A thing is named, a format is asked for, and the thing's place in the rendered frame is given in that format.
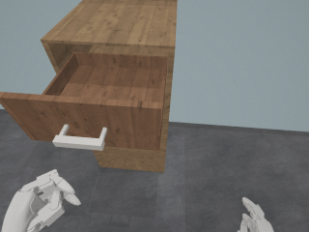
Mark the right robot hand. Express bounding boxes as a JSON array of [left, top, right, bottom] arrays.
[[238, 197, 274, 232]]

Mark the cabinet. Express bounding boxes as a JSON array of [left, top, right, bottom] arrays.
[[41, 0, 178, 173]]

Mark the drawer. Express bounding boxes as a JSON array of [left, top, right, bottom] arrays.
[[0, 51, 168, 151]]

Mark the left robot hand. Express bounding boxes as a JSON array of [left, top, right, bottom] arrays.
[[1, 169, 81, 232]]

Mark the handle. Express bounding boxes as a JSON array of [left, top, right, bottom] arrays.
[[52, 124, 108, 151]]

